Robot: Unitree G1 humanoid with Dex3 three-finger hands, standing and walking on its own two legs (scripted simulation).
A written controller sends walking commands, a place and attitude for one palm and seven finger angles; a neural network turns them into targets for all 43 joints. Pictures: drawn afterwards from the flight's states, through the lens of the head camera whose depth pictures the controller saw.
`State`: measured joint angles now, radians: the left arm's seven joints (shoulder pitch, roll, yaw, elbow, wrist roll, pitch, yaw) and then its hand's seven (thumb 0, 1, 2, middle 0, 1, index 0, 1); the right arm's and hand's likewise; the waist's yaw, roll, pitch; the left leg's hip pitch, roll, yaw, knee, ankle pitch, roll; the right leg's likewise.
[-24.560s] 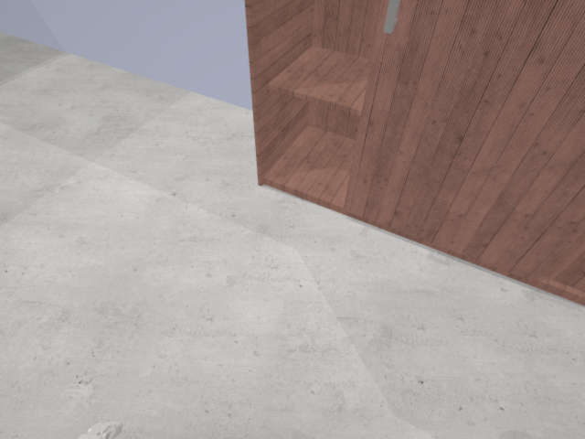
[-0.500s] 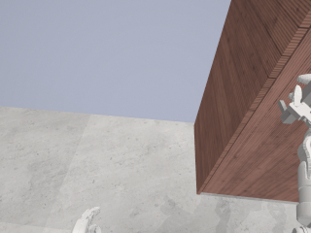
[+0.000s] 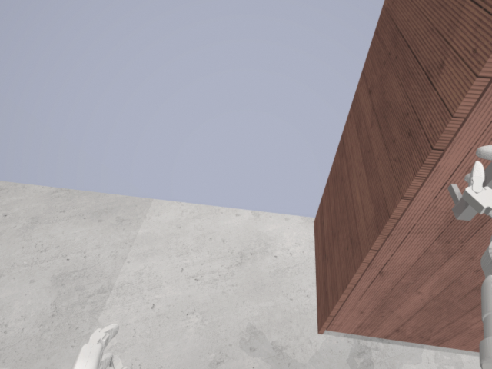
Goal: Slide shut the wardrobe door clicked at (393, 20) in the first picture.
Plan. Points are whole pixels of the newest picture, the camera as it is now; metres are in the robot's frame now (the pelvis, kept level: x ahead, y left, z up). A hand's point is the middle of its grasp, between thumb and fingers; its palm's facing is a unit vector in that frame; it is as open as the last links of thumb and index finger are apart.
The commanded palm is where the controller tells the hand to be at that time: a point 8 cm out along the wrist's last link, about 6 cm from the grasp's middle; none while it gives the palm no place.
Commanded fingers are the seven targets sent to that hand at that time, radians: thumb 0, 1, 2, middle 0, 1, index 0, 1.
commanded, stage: stop walking and hold the door there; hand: right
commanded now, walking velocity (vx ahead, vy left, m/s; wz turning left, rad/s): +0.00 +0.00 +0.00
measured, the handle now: (486, 168) +0.39 -0.34 +0.17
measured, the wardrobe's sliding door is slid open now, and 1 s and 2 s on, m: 0.00 0.00 0.00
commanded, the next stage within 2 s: loosen the grip on the handle in 0.12 s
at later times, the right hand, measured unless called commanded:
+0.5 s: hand (482, 190) +0.35 -0.32 +0.16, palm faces +0.51 +0.83 -0.23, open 10.1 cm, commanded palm +0.31 -0.34 +0.17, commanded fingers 0.00 0.55 -0.20 0.38 1.32 0.38 1.32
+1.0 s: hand (479, 188) +0.36 -0.32 +0.16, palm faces +0.49 +0.84 -0.23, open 14.2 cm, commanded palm +0.31 -0.37 +0.17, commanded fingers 0.00 0.55 -0.20 0.25 1.15 0.25 1.15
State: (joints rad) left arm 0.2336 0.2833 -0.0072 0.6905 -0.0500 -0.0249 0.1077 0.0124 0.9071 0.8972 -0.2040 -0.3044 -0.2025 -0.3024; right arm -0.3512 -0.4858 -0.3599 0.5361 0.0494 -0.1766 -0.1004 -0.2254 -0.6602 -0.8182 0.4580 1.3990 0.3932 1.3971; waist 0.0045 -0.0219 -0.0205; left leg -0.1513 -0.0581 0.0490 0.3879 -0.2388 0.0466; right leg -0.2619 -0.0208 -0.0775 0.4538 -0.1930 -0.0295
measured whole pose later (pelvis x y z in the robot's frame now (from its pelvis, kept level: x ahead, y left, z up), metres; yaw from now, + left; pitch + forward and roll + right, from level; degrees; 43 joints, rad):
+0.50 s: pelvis -0.03 +0.01 -0.01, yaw -1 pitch +2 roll +0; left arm 0.26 0.28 0.00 0.67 -0.02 -0.10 0.07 0.01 0.91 0.90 -0.21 -0.30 -0.21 -0.30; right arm -0.52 -0.49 -0.43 0.61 -0.02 -0.10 -0.05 -0.05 -0.03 -0.51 0.45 1.39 0.37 1.35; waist 0.00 -0.01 -0.03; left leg -0.32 -0.04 0.07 0.56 -0.28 0.06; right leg -0.40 -0.01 -0.06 0.53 -0.18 -0.03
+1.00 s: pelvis +0.01 -0.01 -0.01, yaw -1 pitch +4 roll +1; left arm 0.25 0.24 -0.03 0.68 -0.01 -0.09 0.11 0.01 0.90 0.90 -0.21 -0.30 -0.21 -0.30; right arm -0.36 -0.44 -0.39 0.35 0.03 -0.02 -0.06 -0.01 0.55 -0.20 0.39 1.24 0.33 1.20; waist -0.03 -0.01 -0.05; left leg -0.28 -0.02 0.06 0.55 -0.34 0.03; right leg -0.38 0.02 -0.07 0.57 -0.26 -0.05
